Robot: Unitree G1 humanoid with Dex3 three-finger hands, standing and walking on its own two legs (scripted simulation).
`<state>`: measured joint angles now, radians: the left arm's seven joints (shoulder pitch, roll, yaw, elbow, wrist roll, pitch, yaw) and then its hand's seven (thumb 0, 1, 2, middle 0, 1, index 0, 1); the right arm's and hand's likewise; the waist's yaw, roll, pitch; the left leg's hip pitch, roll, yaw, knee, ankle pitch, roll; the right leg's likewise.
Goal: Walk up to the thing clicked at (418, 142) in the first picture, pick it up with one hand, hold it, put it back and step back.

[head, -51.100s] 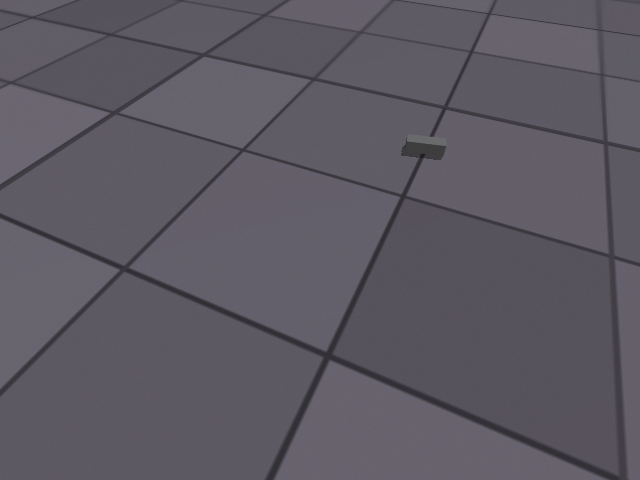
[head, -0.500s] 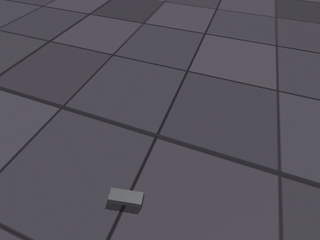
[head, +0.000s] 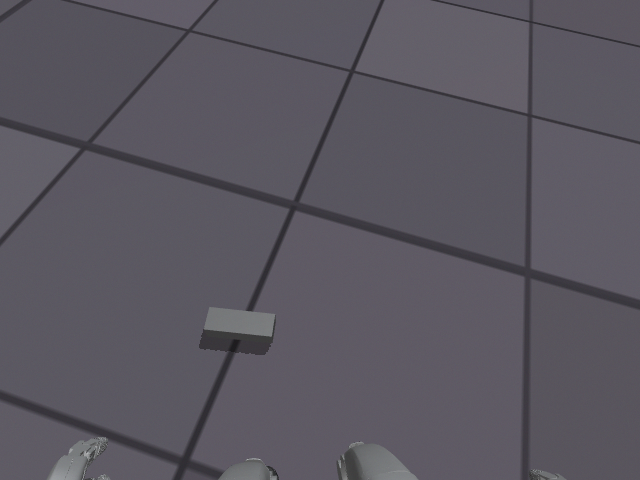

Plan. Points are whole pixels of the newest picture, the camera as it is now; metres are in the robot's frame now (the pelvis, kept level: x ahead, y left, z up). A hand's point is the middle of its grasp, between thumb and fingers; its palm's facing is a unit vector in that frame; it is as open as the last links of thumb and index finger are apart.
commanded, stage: step back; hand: left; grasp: from above
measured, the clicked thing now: (241, 325) +0.56 +0.19 -0.73
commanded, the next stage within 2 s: none
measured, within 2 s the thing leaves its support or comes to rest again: neither
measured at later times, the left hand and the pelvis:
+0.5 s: hand out of the picture +0.00 +0.25 -0.14, palm faces +0.03 -0.91 -0.41, open 7.4 cm; pelvis -0.13 -0.01 -0.01, yaw +2 degrees
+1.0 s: hand out of the picture -0.23 +0.23 -0.15, palm faces -0.03 -0.91 -0.41, open 7.4 cm; pelvis -0.30 -0.05 -0.01, yaw -2 degrees
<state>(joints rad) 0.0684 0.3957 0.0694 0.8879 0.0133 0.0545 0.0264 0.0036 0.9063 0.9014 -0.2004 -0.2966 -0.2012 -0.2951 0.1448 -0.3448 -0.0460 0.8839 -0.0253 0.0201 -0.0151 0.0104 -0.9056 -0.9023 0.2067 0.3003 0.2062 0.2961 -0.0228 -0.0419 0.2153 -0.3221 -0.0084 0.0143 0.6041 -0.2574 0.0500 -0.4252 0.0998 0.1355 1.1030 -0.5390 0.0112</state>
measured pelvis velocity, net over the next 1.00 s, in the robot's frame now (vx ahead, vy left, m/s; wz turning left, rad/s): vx -0.30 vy -0.05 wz -0.04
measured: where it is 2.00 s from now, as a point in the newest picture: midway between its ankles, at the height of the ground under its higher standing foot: outside the picture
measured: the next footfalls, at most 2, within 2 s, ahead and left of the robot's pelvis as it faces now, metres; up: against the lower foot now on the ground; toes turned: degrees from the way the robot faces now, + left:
right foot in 0.16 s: -0.02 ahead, -0.14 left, +0.00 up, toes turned +0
left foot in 0.54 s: -0.11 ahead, +0.10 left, +0.00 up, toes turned -1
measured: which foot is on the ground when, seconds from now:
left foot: down 0.00-0.20, up 0.22-0.52, down 0.54-0.96, up 0.98-1.00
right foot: up 0.00-0.14, down 0.16-0.54, up 0.56-0.90, down 0.92-1.00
